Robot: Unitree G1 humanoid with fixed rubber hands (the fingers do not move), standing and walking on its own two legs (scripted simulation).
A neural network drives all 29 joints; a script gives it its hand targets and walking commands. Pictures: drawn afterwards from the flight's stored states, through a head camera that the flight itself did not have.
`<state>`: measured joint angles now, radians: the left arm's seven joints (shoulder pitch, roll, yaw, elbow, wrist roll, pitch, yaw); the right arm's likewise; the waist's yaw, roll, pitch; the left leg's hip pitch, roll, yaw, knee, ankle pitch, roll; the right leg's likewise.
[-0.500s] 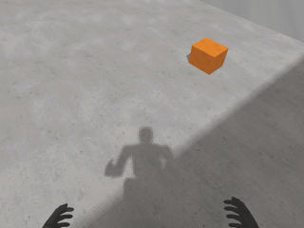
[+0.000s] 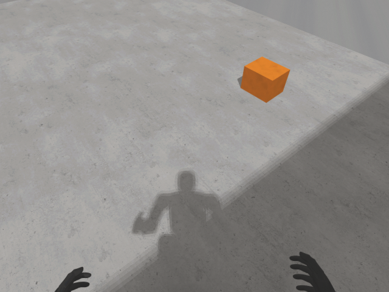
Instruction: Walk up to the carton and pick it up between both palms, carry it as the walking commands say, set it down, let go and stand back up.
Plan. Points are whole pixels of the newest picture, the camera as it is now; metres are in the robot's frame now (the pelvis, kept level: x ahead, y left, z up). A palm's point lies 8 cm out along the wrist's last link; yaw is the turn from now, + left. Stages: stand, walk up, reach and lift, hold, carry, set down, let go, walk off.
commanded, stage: stand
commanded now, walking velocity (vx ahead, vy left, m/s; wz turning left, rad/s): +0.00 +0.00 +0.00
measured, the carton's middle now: (264, 79) +1.77 -0.57 -0.65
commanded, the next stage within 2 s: walk up in 0.10 s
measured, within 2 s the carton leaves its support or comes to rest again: neither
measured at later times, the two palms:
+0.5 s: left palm out of the picture +0.14 +0.25 -0.08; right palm out of the picture +0.10 -0.28 -0.09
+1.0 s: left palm (135, 268) +0.20 +0.14 -0.09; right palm (356, 224) +0.29 -0.38 -0.08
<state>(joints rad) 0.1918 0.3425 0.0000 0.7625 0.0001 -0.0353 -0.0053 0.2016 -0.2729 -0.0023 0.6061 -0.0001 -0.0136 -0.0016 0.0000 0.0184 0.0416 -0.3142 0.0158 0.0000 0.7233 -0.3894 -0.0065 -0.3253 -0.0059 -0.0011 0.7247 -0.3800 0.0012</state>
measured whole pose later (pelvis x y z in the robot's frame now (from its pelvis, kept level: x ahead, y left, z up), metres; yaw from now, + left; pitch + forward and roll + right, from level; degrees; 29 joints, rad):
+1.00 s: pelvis +0.19 -0.10 +0.02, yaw -11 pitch +3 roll +1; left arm 0.44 0.20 0.00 0.93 0.00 -0.05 -0.01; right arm 0.15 -0.29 -0.01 0.69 0.00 -0.02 0.04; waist 0.00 0.03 0.02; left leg -0.52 0.06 0.03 0.79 -0.34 -0.05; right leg -0.10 -0.02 0.04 0.39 -0.35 -0.01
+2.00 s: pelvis +0.67 -0.24 +0.02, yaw -15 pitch -2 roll -2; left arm 0.28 0.26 0.00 0.86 0.00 0.00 -0.05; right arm 0.31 -0.25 -0.01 0.81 0.00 -0.03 0.03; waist 0.00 0.01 0.05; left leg -0.21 0.11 0.06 0.59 -0.34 -0.03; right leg -0.40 -0.07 -0.03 1.09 -0.41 0.02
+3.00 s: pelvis +1.12 -0.43 +0.02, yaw -15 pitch +2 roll +1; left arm 0.31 0.22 0.00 0.94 0.00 -0.07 -0.03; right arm 0.28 -0.24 -0.01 0.83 0.00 -0.02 0.03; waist 0.00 0.02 -0.01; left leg -0.34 0.07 0.06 0.98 -0.49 -0.02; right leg -0.28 -0.08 -0.07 0.55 -0.30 0.02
